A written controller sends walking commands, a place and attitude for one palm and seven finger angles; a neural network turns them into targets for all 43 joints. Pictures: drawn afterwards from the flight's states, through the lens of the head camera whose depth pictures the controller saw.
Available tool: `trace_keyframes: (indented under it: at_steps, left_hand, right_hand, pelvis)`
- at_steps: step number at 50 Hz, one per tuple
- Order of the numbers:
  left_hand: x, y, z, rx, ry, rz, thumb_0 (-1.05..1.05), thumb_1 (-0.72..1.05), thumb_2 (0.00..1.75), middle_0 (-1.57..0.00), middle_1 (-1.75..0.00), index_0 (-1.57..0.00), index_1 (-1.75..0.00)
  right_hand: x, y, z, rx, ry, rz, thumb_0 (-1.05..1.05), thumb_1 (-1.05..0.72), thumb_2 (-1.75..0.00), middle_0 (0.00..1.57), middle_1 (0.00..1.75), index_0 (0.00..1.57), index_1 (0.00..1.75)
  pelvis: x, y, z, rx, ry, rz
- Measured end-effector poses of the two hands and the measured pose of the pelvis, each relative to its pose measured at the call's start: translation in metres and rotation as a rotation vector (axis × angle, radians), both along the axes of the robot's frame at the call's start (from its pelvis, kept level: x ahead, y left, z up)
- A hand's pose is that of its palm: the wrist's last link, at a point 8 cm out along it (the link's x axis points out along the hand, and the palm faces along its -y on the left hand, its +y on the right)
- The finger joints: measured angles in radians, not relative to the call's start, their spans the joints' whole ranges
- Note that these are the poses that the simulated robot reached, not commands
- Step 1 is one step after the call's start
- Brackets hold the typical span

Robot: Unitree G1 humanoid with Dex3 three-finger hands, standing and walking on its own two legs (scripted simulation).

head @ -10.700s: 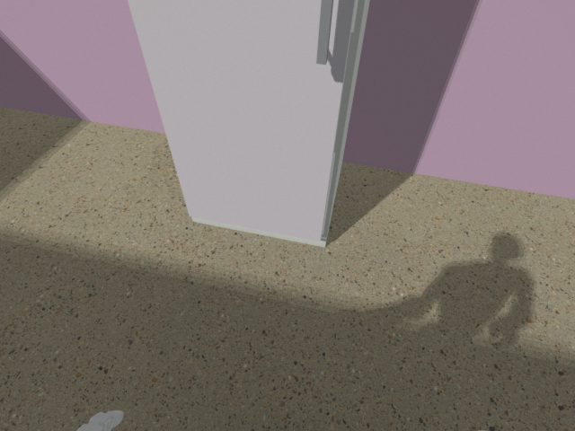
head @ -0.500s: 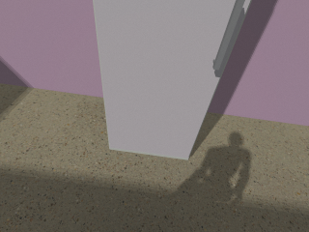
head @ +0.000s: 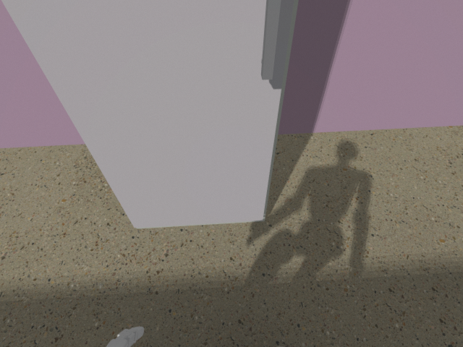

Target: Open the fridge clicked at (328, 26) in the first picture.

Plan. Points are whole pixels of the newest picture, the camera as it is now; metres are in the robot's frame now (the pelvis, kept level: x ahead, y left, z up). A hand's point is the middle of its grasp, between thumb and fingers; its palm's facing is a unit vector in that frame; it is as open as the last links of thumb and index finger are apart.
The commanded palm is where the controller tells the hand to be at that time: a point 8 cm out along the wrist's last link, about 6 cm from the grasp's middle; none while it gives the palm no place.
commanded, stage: take the last steps up to it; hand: right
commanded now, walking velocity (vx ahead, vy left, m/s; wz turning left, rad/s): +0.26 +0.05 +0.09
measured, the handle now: (270, 7) +0.68 -0.10 +0.25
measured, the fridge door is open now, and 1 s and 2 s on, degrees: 0 0 0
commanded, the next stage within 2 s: come to a stop and stand still in 0.34 s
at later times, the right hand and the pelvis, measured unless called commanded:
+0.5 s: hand (306, 281) +0.27 -0.16 -0.14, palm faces -0.10 +0.97 -0.21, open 7.4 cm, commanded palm none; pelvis +0.14 +0.01 +0.01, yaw +5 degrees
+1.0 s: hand (328, 328) +0.18 -0.19 -0.16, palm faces +0.04 +0.97 -0.26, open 7.3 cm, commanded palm none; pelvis +0.09 +0.01 +0.00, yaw +3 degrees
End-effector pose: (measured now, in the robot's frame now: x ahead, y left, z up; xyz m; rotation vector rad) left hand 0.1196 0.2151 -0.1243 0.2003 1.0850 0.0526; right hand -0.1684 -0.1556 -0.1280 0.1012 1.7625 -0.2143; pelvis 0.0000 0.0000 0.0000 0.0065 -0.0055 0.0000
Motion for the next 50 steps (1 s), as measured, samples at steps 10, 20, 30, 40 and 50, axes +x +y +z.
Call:
trace_keyframes:
  at_steps: [10,20,30,40,50]
  left_hand:
    - [0.008,-0.008,0.023,0.035,-0.047,0.180,-0.05,0.97,0.90,-0.21,-0.30,-0.20,-0.30]
    - [-0.067,-0.013,-0.001,-0.005,0.295,0.271,-0.01,0.93,0.90,-0.20,-0.30,-0.20,-0.30]
    - [-0.096,-0.001,-0.024,-0.106,0.561,0.356,0.01,0.91,0.90,-0.20,-0.30,-0.20,-0.30]
    - [-0.008,0.045,-0.034,-0.067,0.340,0.250,0.01,0.91,0.90,-0.20,-0.30,-0.20,-0.30]
    - [-0.003,0.043,-0.007,0.022,0.136,0.187,0.00,0.92,0.90,-0.20,-0.30,-0.20,-0.30]
  right_hand:
    - [0.218,-0.097,-0.006,-0.128,-0.380,0.185,0.01,-0.91,-0.90,0.19,0.30,0.19,0.30]
    - [0.386,-0.092,0.017,-0.170,-0.627,0.293,0.00,-0.92,-0.90,0.19,0.29,0.19,0.30]
    - [0.451,-0.016,0.003,-0.140,-0.638,0.389,0.01,-0.91,-0.90,0.19,0.30,0.19,0.30]
    - [0.417,-0.022,0.018,-0.215,-0.619,0.315,-0.02,-0.93,-0.90,0.20,0.30,0.20,0.30]
    - [0.338,-0.080,0.005,-0.234,-0.579,0.246,0.00,-0.91,-0.90,0.20,0.30,0.20,0.30]
  pelvis:
    - [0.058,-0.025,0.018,-0.009,-0.041,0.055]
    - [0.112,-0.013,0.016,-0.021,-0.049,0.063]
    - [0.159,0.033,-0.003,-0.026,-0.057,0.071]
    - [0.131,0.038,0.004,-0.048,-0.049,0.049]
    - [0.087,0.010,0.003,-0.030,-0.037,0.048]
